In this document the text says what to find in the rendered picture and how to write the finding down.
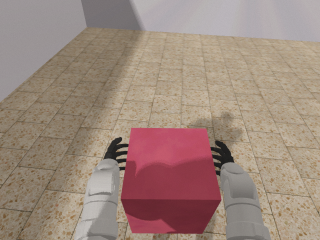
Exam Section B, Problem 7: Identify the left robot forearm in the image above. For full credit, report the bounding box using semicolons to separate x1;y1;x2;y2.
74;158;120;240

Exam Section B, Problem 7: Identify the right robot forearm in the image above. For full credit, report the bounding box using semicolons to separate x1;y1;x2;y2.
220;162;271;240

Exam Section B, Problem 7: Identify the carton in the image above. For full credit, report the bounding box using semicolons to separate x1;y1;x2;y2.
120;128;222;234

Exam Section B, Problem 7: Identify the robot left hand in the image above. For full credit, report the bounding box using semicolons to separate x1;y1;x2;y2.
103;137;129;171

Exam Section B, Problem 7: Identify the robot right hand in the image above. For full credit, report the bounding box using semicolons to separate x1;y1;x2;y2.
210;140;235;176

